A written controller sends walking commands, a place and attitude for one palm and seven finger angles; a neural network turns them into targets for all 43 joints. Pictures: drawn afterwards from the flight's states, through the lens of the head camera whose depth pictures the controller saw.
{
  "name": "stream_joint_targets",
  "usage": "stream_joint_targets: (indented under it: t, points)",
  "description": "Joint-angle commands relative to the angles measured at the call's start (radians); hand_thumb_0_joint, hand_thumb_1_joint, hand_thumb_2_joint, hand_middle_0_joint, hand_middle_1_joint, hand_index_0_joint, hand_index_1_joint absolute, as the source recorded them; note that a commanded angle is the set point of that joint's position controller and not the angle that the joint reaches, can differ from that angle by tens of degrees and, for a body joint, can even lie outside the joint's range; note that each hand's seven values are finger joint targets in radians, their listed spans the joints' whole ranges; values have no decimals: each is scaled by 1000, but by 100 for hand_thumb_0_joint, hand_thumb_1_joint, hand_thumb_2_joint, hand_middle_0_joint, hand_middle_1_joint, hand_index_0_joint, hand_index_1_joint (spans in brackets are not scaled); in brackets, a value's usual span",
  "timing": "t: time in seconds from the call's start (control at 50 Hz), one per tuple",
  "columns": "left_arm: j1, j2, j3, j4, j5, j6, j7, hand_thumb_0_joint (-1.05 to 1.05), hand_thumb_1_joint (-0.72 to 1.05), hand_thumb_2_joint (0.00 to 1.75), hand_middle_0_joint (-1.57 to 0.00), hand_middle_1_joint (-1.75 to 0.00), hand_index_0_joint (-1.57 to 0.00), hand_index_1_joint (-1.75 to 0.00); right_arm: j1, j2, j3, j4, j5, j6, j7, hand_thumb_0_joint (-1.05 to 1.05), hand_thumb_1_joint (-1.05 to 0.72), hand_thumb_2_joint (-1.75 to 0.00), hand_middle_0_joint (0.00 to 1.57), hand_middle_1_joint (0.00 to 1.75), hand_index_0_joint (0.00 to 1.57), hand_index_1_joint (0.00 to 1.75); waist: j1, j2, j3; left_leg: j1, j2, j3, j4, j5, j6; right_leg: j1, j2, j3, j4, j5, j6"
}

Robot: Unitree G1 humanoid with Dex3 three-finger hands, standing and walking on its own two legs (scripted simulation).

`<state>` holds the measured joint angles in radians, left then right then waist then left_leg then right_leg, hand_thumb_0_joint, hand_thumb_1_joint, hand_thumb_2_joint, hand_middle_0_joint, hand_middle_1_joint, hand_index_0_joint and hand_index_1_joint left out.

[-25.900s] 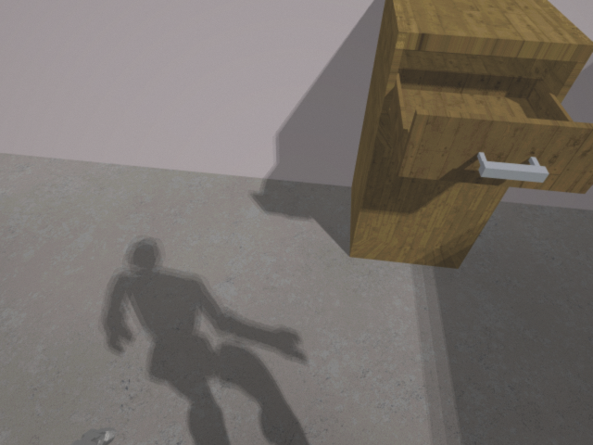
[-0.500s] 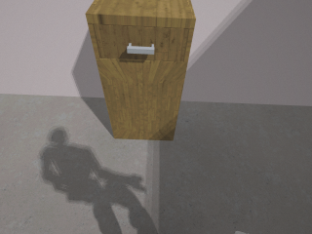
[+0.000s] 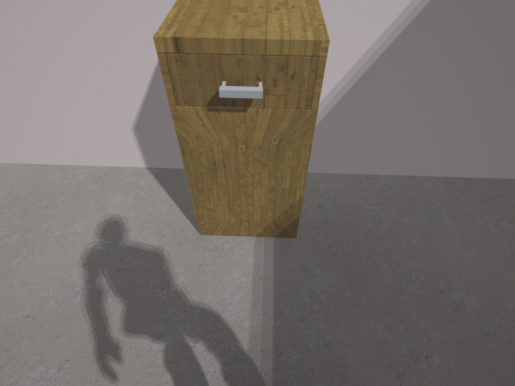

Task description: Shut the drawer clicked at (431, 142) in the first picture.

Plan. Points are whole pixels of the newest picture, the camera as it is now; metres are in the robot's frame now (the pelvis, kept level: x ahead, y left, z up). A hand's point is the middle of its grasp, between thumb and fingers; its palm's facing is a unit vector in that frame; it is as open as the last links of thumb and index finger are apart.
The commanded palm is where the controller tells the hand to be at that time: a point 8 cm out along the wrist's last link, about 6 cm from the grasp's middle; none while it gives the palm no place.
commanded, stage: let the arm hang, fingers relaxed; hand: left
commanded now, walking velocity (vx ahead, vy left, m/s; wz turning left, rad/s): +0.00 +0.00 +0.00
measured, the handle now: (241, 88) +0.86 +0.10 +0.02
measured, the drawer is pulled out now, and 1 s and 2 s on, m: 0.00 0.00 0.00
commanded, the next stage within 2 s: look to check the result in 0.34 s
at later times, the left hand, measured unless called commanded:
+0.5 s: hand out of the picture -0.01 +0.13 -0.18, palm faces +0.04 -0.99 -0.16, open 7.4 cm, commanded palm none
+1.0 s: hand out of the picture +0.02 +0.13 -0.18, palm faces +0.03 -0.99 -0.16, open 7.4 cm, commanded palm none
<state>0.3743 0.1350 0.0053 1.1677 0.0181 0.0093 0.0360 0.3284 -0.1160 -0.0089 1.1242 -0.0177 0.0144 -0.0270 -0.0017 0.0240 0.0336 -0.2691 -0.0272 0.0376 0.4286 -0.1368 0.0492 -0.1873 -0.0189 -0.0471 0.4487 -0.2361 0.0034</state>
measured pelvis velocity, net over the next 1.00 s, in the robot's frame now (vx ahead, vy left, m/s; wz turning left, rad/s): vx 0.03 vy -0.02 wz -0.01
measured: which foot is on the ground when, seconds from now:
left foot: down 0.00-1.00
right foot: down 0.00-1.00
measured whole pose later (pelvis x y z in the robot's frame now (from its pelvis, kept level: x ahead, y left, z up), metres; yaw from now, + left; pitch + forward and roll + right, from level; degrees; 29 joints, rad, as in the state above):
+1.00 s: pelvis +0.03 -0.02 +0.00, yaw +0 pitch -2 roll +0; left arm 0.30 0.10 0.01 1.16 0.01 -0.01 0.04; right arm 0.29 -0.11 -0.01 1.16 -0.02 0.00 -0.04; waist -0.01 0.00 0.05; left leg -0.21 0.00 0.03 0.43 -0.19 0.02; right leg -0.11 0.01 -0.05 0.41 -0.27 -0.02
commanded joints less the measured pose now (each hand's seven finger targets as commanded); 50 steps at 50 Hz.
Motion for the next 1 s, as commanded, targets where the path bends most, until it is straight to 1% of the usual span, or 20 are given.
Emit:
stream_joint_targets:
  t: [0.0,0.04,0.08,0.1,0.14,0.18,0.24,0.28,0.32,0.38,0.42,0.52,0.56,0.6,0.62,0.68,0.74,0.86,0.88,0.98]
  points:
    - [77,68,13,-14,-5,-15,4,0,90,90,-20,-30,-20,-30,78,-85,-20,-9,1,-10,-11,0,-90,-90,20,30,20,30,-2,-21,87,2,119,-154,-135,-192,9,-101,-61,89,-119,-117,-49]
    - [66,59,14,-16,-5,-17,5,0,90,90,-20,-30,-20,-30,80,-75,-19,-6,1,-10,-11,0,-90,-90,20,30,20,30,-7,-24,100,7,110,-139,-120,-168,3,-119,-63,97,-127,-128,-50]
    - [64,59,15,-23,-5,-19,6,0,90,90,-20,-30,-20,-30,87,-73,-20,-6,1,-11,-11,0,-90,-90,20,30,20,30,-7,-25,92,16,109,-135,-110,-148,3,-119,-63,98,-129,-126,-51]
    - [56,53,15,-22,-6,-19,6,0,90,90,-20,-30,-20,-30,83,-65,-18,1,0,-11,-11,0,-90,-90,20,30,20,30,-8,-31,106,11,109,-133,-110,-153,1,-128,-65,96,-130,-131,-52]
    - [50,49,17,-26,-6,-19,6,0,90,90,-20,-30,-20,-30,85,-60,-19,1,-1,-13,-11,0,-90,-90,20,30,20,30,-9,-3,102,11,108,-131,-111,-151,0,-124,-64,100,-128,-123,-52]
    - [49,51,18,-25,-7,-19,7,0,90,90,-20,-30,-20,-30,85,-63,-20,-1,0,-12,-13,0,-90,-90,20,30,20,30,-6,2,101,9,110,-131,-108,-153,-1,-118,-60,99,-125,-117,-52]
    - [39,45,19,-25,-8,-21,6,0,90,90,-20,-30,-20,-30,89,-53,-17,2,-1,-15,-14,0,-90,-90,20,30,20,30,-8,-15,108,4,106,-123,-99,-123,-2,-106,-65,103,-132,-99,-54]
    - [45,48,20,-26,-9,-25,6,0,90,90,-20,-30,-20,-30,89,-58,-18,1,1,-17,-16,0,-90,-90,20,30,20,30,-7,-16,79,33,107,-113,-82,-80,-5,-92,-68,105,-133,-74,-57]
    - [34,47,20,-26,-10,-26,6,0,90,90,-20,-30,-20,-30,95,-51,-17,6,1,-19,-16,0,-90,-90,20,30,20,30,-10,-20,72,38,106,-110,-75,-52,-6,-78,-74,102,-135,-57,-57]
    - [36,47,19,-23,-11,-26,7,0,90,90,-20,-30,-20,-30,90,-59,-18,9,3,-19,-18,0,-90,-90,20,30,20,30,-9,-5,55,65,111,-111,-68,-25,-6,-73,-71,101,-131,-37,-57]
    - [29,46,18,-22,-12,-26,7,0,90,90,-20,-30,-20,-30,91,-56,-15,13,2,-18,-19,0,-90,-90,20,30,20,30,-11,-17,73,54,115,-109,-71,-24,-7,-68,-70,99,-134,-30,-56]
    - [33,46,16,-16,-13,-27,8,0,90,90,-20,-30,-20,-30,84,-59,-15,18,3,-18,-19,0,-90,-90,20,30,20,30,-10,-29,64,75,114,-101,-60,4,-9,-60,-74,100,-142,-17,-56]
    - [28,50,18,-15,-13,-27,9,0,90,90,-20,-30,-20,-30,83,-59,-15,21,3,-19,-20,0,-90,-90,20,30,20,30,-11,-12,61,80,117,-102,-65,16,-9,-51,-73,98,-140,-1,-55]
    - [33,50,16,-12,-13,-29,9,0,90,90,-20,-30,-20,-30,76,-62,-14,22,4,-20,-21,0,-90,-90,20,30,20,30,-10,-22,55,89,119,-101,-58,39,-8,-44,-73,97,-139,20,-54]
    - [32,46,16,-13,-14,-29,9,0,90,90,-20,-30,-20,-30,74,-63,-14,22,4,-21,-21,0,-90,-90,20,30,20,30,-10,-13,52,92,120,-101,-60,43,-8,-40,-73,98,-138,28,-53]
    - [28,54,16,-14,-12,-27,10,0,90,90,-20,-30,-20,-30,66,-69,-15,23,6,-18,-21,0,-90,-90,20,30,20,30,-9,-19,80,81,120,-105,-68,21,-10,-53,-69,96,-142,6,-51]
    - [25,53,15,-13,-13,-27,8,0,90,90,-20,-30,-20,-30,61,-68,-14,23,4,-18,-20,0,-90,-90,20,30,20,30,-11,-22,85,77,117,-100,-70,2,-12,-53,-72,100,-151,-7,-51]
    - [20,56,16,-16,-13,-29,7,0,90,90,-20,-30,-20,-30,48,-73,-15,23,3,-19,-20,0,-90,-90,20,30,20,30,-11,-20,79,87,117,-101,-69,14,-12,-47,-73,100,-152,6,-49]
    - [22,59,17,-19,-12,-30,8,0,90,90,-20,-30,-20,-30,45,-80,-16,19,5,-21,-20,0,-90,-90,20,30,20,30,-9,-20,62,98,120,-102,-65,38,-11,-38,-71,101,-148,26,-49]
    - [15,65,19,-20,-12,-32,7,0,90,90,-20,-30,-20,-30,33,-89,-16,20,6,-26,-22,0,-90,-90,20,30,20,30,-6,-11,50,111,124,-105,-65,86,-8,-17,-74,95,-138,75,-46]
